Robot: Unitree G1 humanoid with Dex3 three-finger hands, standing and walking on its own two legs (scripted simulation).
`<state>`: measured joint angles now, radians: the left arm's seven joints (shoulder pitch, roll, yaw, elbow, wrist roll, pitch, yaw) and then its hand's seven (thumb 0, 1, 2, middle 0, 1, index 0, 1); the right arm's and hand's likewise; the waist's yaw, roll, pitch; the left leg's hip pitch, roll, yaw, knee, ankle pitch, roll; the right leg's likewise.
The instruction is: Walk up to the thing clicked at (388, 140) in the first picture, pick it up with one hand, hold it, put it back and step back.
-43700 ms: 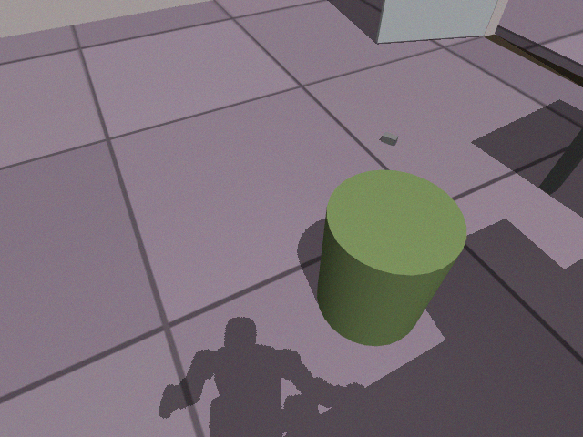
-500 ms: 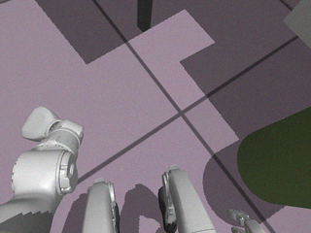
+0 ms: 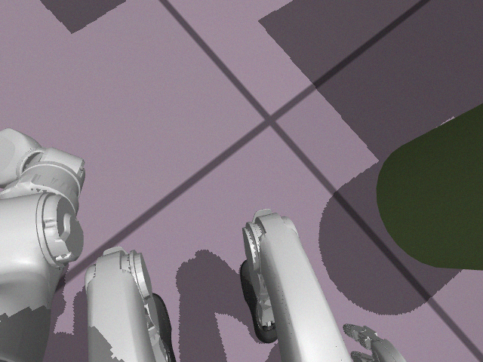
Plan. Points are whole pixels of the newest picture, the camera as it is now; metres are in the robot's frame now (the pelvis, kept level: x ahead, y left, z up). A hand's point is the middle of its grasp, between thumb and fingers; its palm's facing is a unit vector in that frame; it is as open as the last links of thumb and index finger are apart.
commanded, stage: crouch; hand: left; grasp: from above
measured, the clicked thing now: (43, 171) +0.48 +0.24 -0.16
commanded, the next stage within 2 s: lower in 0.84 s
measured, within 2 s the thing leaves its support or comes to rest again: neither
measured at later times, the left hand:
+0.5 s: hand (62, 172) +0.49 +0.23 -0.21, palm faces -0.17 -0.40 -0.90, open 7.2 cm
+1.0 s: hand (68, 171) +0.50 +0.24 -0.25, palm faces -0.18 -0.39 -0.90, open 7.4 cm
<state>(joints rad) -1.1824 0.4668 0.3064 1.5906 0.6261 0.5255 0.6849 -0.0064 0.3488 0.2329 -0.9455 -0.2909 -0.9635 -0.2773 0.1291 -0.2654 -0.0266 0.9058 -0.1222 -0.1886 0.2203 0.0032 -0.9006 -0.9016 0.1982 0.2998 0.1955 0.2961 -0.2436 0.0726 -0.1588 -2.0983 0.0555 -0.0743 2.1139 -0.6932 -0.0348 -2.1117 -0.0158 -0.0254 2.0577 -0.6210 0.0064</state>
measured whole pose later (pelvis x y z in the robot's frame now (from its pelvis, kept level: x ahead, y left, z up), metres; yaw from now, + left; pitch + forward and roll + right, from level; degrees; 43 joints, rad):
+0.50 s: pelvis -0.01 +0.00 -0.07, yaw -2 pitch +36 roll -4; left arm -1.31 0.61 0.38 1.73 0.71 0.47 0.69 0.00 0.36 0.17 -0.98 -0.24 -1.00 -0.22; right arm 0.16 -0.32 0.01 0.90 -0.18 -0.22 0.29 0.00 -0.90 -0.90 0.20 0.30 0.19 0.30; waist -0.29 0.07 -0.03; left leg -2.28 0.05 -0.11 2.34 -0.70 -0.03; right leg -2.28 -0.01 -0.04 2.26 -0.61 0.02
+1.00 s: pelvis -0.01 +0.01 -0.09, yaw -3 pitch +35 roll -7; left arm -1.34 0.69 0.38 1.75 0.73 0.45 0.71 -0.01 0.32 0.24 -0.97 -0.31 -0.98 -0.30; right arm 0.16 -0.33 0.07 0.89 -0.21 -0.24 0.37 0.00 -0.91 -0.90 0.20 0.30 0.19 0.30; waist -0.34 0.04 0.05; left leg -2.32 0.03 -0.15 2.41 -0.71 -0.03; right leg -2.30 -0.01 -0.07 2.30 -0.62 0.02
